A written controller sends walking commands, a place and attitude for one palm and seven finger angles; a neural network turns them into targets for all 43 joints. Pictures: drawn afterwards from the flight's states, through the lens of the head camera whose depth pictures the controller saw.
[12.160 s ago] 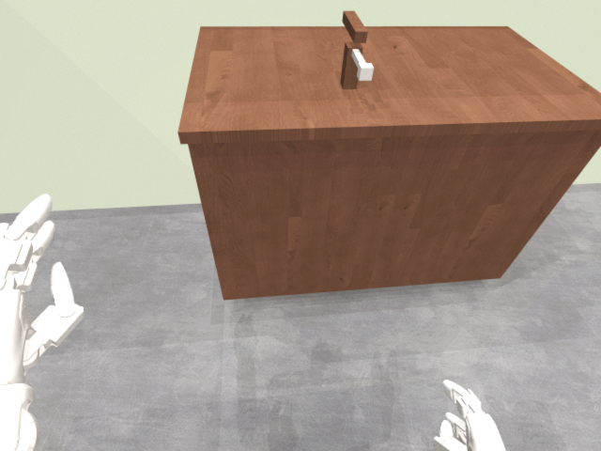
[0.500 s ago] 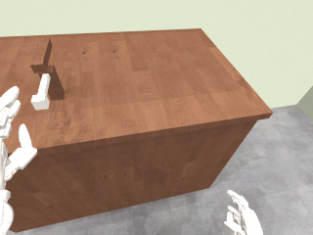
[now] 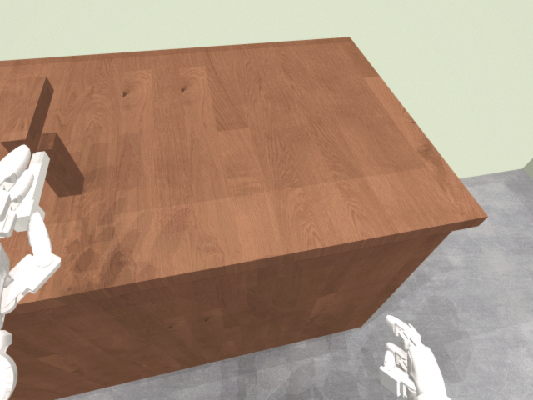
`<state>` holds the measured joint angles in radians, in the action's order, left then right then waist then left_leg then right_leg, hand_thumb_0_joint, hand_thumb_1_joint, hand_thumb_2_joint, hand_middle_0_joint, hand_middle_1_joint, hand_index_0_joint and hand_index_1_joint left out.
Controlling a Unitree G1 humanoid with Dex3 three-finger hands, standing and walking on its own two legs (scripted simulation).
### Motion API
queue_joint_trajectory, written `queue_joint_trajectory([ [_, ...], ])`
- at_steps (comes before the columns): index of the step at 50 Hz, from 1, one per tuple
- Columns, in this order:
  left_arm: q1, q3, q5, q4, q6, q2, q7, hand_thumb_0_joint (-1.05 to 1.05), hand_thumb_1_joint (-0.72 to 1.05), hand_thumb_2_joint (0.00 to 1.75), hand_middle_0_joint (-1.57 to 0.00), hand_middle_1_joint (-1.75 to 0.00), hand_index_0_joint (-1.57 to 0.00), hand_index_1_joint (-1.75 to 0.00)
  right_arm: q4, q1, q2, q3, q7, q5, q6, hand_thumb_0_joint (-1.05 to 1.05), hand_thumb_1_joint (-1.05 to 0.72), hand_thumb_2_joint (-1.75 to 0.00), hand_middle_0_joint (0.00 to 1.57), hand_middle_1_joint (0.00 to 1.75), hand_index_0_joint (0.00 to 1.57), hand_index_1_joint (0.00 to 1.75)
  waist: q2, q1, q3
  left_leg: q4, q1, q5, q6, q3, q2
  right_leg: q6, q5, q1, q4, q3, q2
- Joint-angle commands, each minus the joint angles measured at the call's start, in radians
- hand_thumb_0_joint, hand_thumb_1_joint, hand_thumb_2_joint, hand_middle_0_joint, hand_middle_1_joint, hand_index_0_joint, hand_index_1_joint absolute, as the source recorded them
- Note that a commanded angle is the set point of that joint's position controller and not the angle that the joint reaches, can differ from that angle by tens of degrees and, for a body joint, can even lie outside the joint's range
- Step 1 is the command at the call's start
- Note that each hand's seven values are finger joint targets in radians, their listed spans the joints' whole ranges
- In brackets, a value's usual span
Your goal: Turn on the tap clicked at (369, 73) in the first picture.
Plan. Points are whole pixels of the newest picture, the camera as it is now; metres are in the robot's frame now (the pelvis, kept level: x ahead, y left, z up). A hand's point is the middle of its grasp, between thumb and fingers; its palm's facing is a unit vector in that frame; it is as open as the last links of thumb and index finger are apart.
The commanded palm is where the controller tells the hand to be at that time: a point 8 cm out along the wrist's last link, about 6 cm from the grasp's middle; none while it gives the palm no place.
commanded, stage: come to a stop and stand still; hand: left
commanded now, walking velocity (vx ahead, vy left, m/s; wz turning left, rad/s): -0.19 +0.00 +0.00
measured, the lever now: (25, 215) +0.29 +0.33 +0.13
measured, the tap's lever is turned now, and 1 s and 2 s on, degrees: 0 0 0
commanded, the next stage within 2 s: none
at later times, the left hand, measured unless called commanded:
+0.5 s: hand (61, 307) +0.18 +0.22 +0.15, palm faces +0.32 -0.88 -0.35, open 7.4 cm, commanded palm +0.12 +0.27 +0.17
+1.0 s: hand out of the picture +0.09 +0.27 +0.15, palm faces +0.44 -0.82 -0.37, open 7.4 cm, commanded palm +0.02 +0.30 +0.17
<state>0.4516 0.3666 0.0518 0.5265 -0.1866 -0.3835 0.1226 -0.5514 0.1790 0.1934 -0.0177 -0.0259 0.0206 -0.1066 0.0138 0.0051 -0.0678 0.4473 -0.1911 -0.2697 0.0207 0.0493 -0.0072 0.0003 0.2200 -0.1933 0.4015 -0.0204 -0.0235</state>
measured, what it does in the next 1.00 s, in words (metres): shifts its weight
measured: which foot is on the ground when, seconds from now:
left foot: down 0.00-1.00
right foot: down 0.00-1.00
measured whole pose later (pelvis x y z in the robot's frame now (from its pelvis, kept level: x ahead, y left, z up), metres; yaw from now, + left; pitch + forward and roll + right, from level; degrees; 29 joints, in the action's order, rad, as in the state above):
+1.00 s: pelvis -0.12 +0.01 -0.01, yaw +4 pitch -6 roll -1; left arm 0.34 0.34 0.00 0.39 -0.22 -0.36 0.09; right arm -0.56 0.23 0.16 -0.02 0.00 0.01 -0.16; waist 0.03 0.01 -0.11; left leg 0.54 -0.29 -0.27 0.05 0.09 0.01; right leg 0.00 0.26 -0.28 0.53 -0.05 -0.01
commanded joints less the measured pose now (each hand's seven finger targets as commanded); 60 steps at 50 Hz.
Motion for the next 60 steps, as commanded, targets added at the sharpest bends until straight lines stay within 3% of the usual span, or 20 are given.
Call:
queue_joint_trajectory([
  [1,0.040,0.125,0.013,0.174,-0.043,-0.140,0.021,0.00,0.90,0.90,-0.20,-0.30,-0.20,-0.30,0.156,-0.051,0.118,0.052,-0.016,0.002,-0.025,0.00,-0.90,-0.90,0.20,0.30,0.20,0.30,-0.069,0.018,0.255,0.019,0.114,0.686,-0.037,-0.047,-0.086,0.013,-0.551,0.109,0.053,-0.005,0.064],
  [5,0.024,0.113,0.013,0.188,-0.036,-0.136,0.025,0.00,0.90,0.90,-0.20,-0.30,-0.20,-0.30,0.159,-0.054,0.121,0.055,-0.024,0.001,-0.015,0.00,-0.90,-0.90,0.20,0.30,0.20,0.30,-0.087,0.016,0.260,0.020,0.143,0.690,-0.026,-0.050,-0.110,0.012,-0.471,0.074,0.063,-0.008,0.069],
  [12,-0.039,0.107,0.009,0.222,-0.027,-0.152,0.044,0.00,0.90,0.90,-0.20,-0.30,-0.20,-0.30,0.157,-0.076,0.120,0.053,-0.040,-0.002,-0.018,0.00,-0.90,-0.90,0.20,0.30,0.20,0.30,-0.058,0.015,0.259,0.014,0.099,0.373,-0.018,-0.048,-0.075,0.027,-0.508,0.095,0.015,-0.082,0.105],
  [13,-1.097,0.662,-0.171,0.408,-0.151,-0.936,0.031,0.00,0.90,0.90,-0.20,-0.30,-0.20,-0.30,0.094,0.100,0.123,0.070,-0.021,-0.072,-0.084,0.00,-0.90,-0.90,0.20,0.30,0.20,0.30,0.132,0.032,0.066,0.125,-0.094,0.341,-0.003,0.004,-0.049,-0.022,-0.531,-0.065,-0.066,-0.097,0.092],
  [14,-0.454,0.290,-0.056,-0.269,-0.089,-0.301,-0.021,0.00,0.90,0.90,-0.20,-0.30,-0.20,-0.30,0.046,-0.026,0.046,0.051,-0.014,-0.032,-0.086,0.00,-0.90,-0.90,0.20,0.30,0.20,0.30,0.137,0.042,0.263,0.037,0.007,0.328,0.000,-0.027,0.038,0.087,-0.581,0.072,-0.005,-0.139,0.143],
  [15,-0.241,0.178,-0.022,-0.099,-0.089,-0.200,-0.014,0.00,0.90,0.90,-0.20,-0.30,-0.20,-0.30,0.143,-0.021,0.101,0.082,-0.008,-0.011,-0.091,0.00,-0.90,-0.90,0.20,0.30,0.20,0.30,0.070,0.051,0.181,0.039,0.048,0.344,-0.020,-0.020,-0.031,0.040,-0.717,0.079,-0.020,-0.215,0.150],
  [17,-0.150,0.008,0.006,-0.052,-0.090,-0.029,-0.021,0.00,0.90,0.90,-0.20,-0.30,-0.20,-0.30,0.123,-0.046,0.117,0.078,0.010,0.007,-0.098,0.00,-0.90,-0.90,0.20,0.30,0.20,0.30,-0.174,0.028,0.313,-0.015,0.162,0.493,0.012,-0.031,-0.065,0.027,-0.561,0.110,0.095,-0.105,0.117],
  [19,-0.083,-0.001,-0.004,0.086,-0.091,-0.067,-0.017,0.00,0.90,0.90,-0.20,-0.30,-0.20,-0.30,0.144,-0.033,0.139,0.084,0.040,-0.003,-0.094,0.00,-0.90,-0.90,0.20,0.30,0.20,0.30,-0.202,0.037,0.317,0.012,0.141,0.576,0.020,-0.067,-0.125,0.013,-0.334,0.072,0.097,-0.062,0.093],
  [23,0.003,0.075,-0.003,0.135,-0.076,-0.143,0.003,0.00,0.90,0.90,-0.20,-0.30,-0.20,-0.30,0.169,-0.070,0.133,0.069,0.034,0.002,-0.083,0.00,-0.90,-0.90,0.20,0.30,0.20,0.30,0.031,0.032,0.231,-0.014,-0.055,0.209,0.008,-0.068,-0.094,0.012,-0.224,0.117,0.032,-0.055,0.097],
  [25,-0.026,0.143,0.006,0.128,-0.080,-0.188,0.008,0.00,0.90,0.90,-0.20,-0.30,-0.20,-0.30,0.171,-0.076,0.130,0.065,0.012,-0.003,-0.079,0.00,-0.90,-0.90,0.20,0.30,0.20,0.30,0.098,0.025,0.168,-0.014,-0.066,0.040,0.000,-0.068,-0.050,0.026,-0.072,0.029,-0.050,-0.114,0.111],
  [27,-0.068,0.219,0.012,0.144,-0.085,-0.261,0.018,0.00,0.90,0.90,-0.20,-0.30,-0.20,-0.30,0.164,-0.088,0.128,0.060,-0.013,-0.004,-0.069,0.00,-0.90,-0.90,0.20,0.30,0.20,0.30,0.048,0.019,0.108,-0.030,-0.048,-0.052,0.005,-0.078,-0.040,0.035,0.099,-0.064,-0.113,-0.142,0.118],
  [31,-0.179,0.135,-0.003,0.112,-0.103,-0.181,0.010,0.00,0.90,0.90,-0.20,-0.30,-0.20,-0.30,0.156,-0.070,0.124,0.050,-0.026,-0.004,-0.085,0.00,-0.90,-0.90,0.20,0.30,0.20,0.30,-0.089,0.017,0.054,-0.106,-0.100,-0.230,0.024,-0.092,-0.058,0.026,0.281,-0.082,-0.121,-0.131,0.076],
  [38,-0.232,-0.006,-0.039,0.066,-0.099,-0.068,-0.001,0.00,0.90,0.90,-0.20,-0.30,-0.20,-0.30,0.127,-0.043,0.142,0.051,-0.011,-0.001,-0.138,0.00,-0.90,-0.90,0.20,0.30,0.20,0.30,-0.116,0.020,0.094,-0.187,-0.141,-0.288,0.030,-0.114,-0.095,0.003,0.121,0.045,0.018,-0.040,0.023],
  [44,-0.221,0.078,-0.063,0.048,-0.094,-0.128,-0.002,0.00,0.90,0.90,-0.20,-0.30,-0.20,-0.30,0.140,-0.053,0.130,0.061,0.004,0.001,-0.110,0.00,-0.90,-0.90,0.20,0.30,0.20,0.30,-0.126,0.033,0.049,-0.281,-0.418,-0.524,0.049,-0.150,-0.150,-0.011,0.111,0.206,0.200,0.028,-0.018],
  [47,-0.220,0.146,-0.052,0.104,-0.097,-0.193,-0.009,0.00,0.90,0.90,-0.20,-0.30,-0.20,-0.30,0.148,-0.069,0.120,0.065,0.009,-0.010,-0.101,0.00,-0.90,-0.90,0.20,0.30,0.20,0.30,-0.059,0.035,0.046,-0.175,-0.320,-0.447,0.020,-0.061,-0.092,0.009,0.175,0.104,0.085,-0.002,-0.003],
  [52,-0.218,0.133,-0.035,0.203,-0.096,-0.174,-0.026,0.00,0.90,0.90,-0.20,-0.30,-0.20,-0.30,0.134,-0.048,0.113,0.063,0.011,-0.020,-0.106,0.00,-0.90,-0.90,0.20,0.30,0.20,0.30,0.009,0.018,0.075,0.071,-0.019,-0.287,-0.016,0.038,0.017,0.058,0.371,-0.206,-0.118,-0.141,0.045],
  [55,-0.227,0.081,-0.038,0.173,-0.074,-0.127,-0.032,0.00,0.90,0.90,-0.20,-0.30,-0.20,-0.30,0.091,-0.013,0.118,0.063,0.011,-0.023,-0.092,0.00,-0.90,-0.90,0.20,0.30,0.20,0.30,0.054,-0.009,0.121,0.217,0.171,-0.170,-0.020,0.012,0.041,0.069,0.423,-0.383,-0.120,-0.168,0.080],
  [57,-0.252,0.073,-0.037,0.166,-0.062,-0.114,-0.031,0.00,0.90,0.90,-0.20,-0.30,-0.20,-0.30,0.089,-0.021,0.123,0.066,0.007,-0.017,-0.092,0.00,-0.90,-0.90,0.20,0.30,0.20,0.30,-0.035,-0.020,0.118,0.084,0.179,-0.211,-0.012,-0.044,-0.005,0.032,0.368,-0.372,0.017,-0.094,0.019],
  [59,-0.261,0.089,-0.036,0.129,-0.044,-0.108,-0.020,0.00,0.90,0.90,-0.20,-0.30,-0.20,-0.30,0.108,-0.063,0.133,0.064,0.004,-0.002,-0.094,0.00,-0.90,-0.90,0.20,0.30,0.20,0.30,-0.271,-0.004,0.104,-0.288,-0.194,-0.543,0.054,-0.265,-0.195,-0.026,0.253,-0.087,0.507,0.044,-0.096],
  [60,-0.289,0.109,-0.039,0.127,-0.039,-0.123,-0.016,0.00,0.90,0.90,-0.20,-0.30,-0.20,-0.30,0.119,-0.059,0.117,0.075,0.008,0.004,-0.094,0.00,-0.90,-0.90,0.20,0.30,0.20,0.30,-0.268,-0.003,0.066,-0.353,-0.332,-0.555,0.076,-0.279,-0.227,-0.026,0.246,-0.030,0.668,0.043,-0.102],
])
